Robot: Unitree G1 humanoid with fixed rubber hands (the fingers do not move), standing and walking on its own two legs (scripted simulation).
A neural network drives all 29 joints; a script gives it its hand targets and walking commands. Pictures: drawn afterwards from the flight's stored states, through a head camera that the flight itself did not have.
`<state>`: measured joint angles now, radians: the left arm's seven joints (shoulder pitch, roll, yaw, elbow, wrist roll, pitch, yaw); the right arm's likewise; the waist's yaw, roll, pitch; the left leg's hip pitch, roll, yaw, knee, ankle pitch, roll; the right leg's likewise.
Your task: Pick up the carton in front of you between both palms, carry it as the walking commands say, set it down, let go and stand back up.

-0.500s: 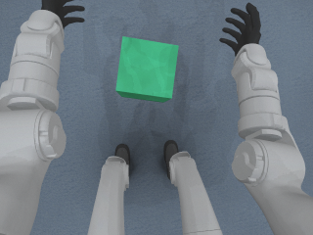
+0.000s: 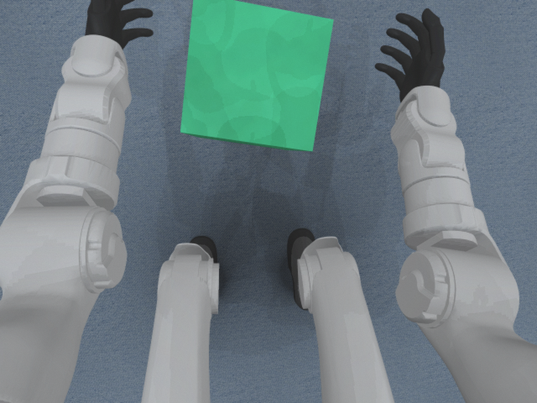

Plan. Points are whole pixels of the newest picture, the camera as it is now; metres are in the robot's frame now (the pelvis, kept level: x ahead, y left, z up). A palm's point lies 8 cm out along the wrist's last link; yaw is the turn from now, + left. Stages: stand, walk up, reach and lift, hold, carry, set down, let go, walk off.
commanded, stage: reach and lift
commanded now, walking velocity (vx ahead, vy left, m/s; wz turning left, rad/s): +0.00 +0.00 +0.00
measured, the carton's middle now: (252, 90) +0.52 +0.01 -0.41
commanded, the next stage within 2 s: none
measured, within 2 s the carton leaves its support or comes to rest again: leaves its support in 1.32 s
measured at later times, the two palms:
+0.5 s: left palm (146, 73) +0.53 +0.19 -0.34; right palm (358, 102) +0.49 -0.18 -0.34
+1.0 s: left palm (163, 70) +0.53 +0.16 -0.33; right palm (343, 95) +0.50 -0.15 -0.33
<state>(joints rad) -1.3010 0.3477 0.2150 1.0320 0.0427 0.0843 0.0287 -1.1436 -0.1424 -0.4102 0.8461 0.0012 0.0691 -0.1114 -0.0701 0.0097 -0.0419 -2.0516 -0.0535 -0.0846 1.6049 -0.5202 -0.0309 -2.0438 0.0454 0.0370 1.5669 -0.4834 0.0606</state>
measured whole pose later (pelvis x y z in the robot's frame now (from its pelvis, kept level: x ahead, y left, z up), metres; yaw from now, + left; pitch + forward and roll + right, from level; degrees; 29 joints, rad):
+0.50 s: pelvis -0.05 +0.00 -0.15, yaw +0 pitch +38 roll -3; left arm -1.66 0.50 0.01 1.24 -0.16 0.10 0.04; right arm -1.53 -0.27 -0.26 1.10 0.15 0.08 -0.15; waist -0.06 -0.02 0.45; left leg -2.24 -0.04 -0.06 2.16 -0.58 -0.02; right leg -2.23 0.04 0.03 2.11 -0.54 0.08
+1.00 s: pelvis -0.05 +0.00 -0.16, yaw +0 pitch +36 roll -3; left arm -1.68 0.43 -0.05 1.24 -0.19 0.09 0.06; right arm -1.55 -0.24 -0.20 1.11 0.19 0.07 -0.17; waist -0.05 -0.02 0.45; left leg -2.24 -0.04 -0.06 2.21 -0.60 -0.02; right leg -2.23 0.04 0.02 2.15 -0.56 0.07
